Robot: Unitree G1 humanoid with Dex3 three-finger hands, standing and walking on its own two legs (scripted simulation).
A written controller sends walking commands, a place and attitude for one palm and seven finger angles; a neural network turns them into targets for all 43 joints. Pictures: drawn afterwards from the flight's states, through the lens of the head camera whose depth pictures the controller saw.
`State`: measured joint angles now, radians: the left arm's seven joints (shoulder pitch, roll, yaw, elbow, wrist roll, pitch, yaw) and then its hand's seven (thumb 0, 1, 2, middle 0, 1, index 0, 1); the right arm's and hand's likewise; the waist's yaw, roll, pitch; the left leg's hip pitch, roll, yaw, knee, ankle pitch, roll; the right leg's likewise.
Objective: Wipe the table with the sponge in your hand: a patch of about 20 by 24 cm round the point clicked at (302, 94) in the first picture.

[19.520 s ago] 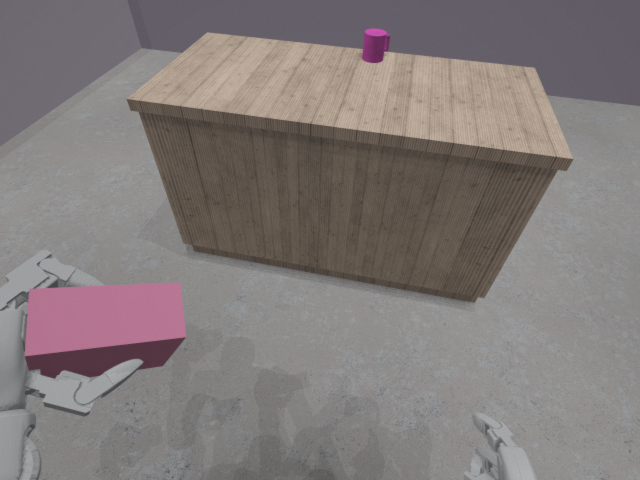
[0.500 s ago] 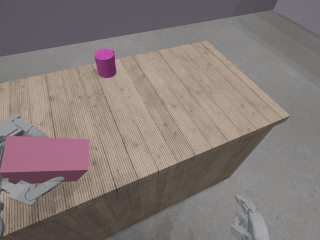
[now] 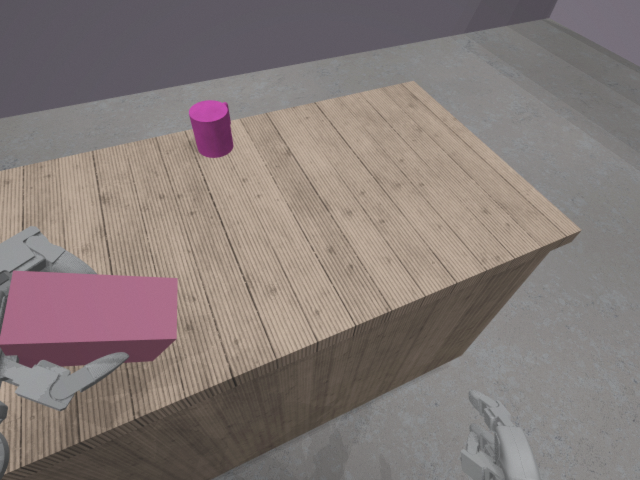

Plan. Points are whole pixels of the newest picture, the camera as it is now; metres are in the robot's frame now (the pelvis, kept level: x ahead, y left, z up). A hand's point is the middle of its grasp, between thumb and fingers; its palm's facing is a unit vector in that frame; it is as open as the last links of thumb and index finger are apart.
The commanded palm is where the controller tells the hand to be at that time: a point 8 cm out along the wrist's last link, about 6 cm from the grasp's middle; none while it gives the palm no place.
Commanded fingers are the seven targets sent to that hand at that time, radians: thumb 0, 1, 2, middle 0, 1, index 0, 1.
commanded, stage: shuffle to correct the standing spot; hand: left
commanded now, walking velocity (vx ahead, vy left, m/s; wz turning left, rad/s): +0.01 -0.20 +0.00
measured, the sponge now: (119, 323) +0.23 +0.21 +0.14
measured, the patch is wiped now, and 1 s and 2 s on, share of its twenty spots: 0.00 0.00 0.00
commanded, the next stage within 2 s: none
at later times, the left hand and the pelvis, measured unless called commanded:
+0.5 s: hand (84, 316) +0.22 +0.23 +0.16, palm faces +0.30 -0.85 -0.44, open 9.8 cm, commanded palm +0.16 +0.27 +0.18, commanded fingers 0.00 0.10 1.30 -1.20 -1.60 -1.20 -1.60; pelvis +0.00 -0.01 +0.00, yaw +0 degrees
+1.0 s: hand (84, 314) +0.22 +0.23 +0.16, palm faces +0.30 -0.86 -0.42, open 9.8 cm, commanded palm +0.17 +0.27 +0.18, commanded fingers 0.00 0.10 1.30 -1.20 -1.60 -1.20 -1.60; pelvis +0.01 -0.01 +0.00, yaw +1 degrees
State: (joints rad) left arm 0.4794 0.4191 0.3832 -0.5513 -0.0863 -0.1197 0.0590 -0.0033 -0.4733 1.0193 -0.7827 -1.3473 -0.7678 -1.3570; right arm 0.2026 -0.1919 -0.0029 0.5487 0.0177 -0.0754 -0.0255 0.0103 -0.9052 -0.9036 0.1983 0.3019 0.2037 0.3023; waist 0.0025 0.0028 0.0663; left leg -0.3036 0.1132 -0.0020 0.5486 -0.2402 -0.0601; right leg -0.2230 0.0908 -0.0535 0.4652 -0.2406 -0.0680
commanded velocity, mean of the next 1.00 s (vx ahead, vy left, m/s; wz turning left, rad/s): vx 0.03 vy -0.20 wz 0.00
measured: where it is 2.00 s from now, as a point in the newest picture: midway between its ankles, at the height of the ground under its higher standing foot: outside the picture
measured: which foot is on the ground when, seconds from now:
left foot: down 0.00-1.00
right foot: down 0.00-1.00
